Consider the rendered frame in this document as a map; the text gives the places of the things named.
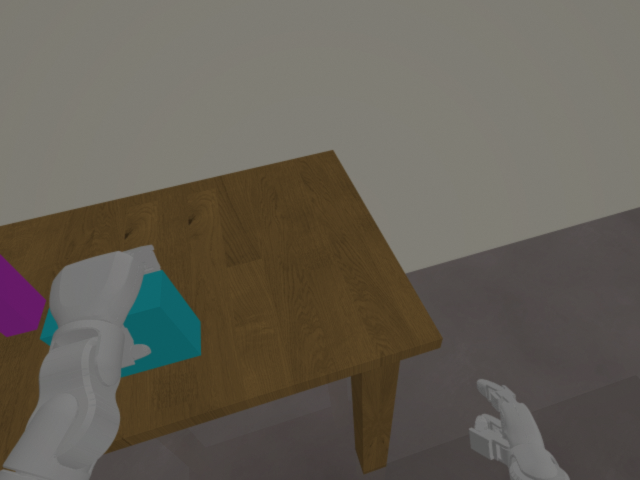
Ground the sponge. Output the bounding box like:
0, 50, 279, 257
40, 270, 201, 377

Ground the robot right forearm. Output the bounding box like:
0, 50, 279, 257
508, 444, 570, 480

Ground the table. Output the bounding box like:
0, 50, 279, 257
0, 150, 443, 475

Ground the robot left hand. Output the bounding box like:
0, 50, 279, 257
49, 245, 161, 368

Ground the robot left forearm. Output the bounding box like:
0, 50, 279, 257
0, 320, 125, 480

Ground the robot right hand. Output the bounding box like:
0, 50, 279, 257
469, 379, 545, 466

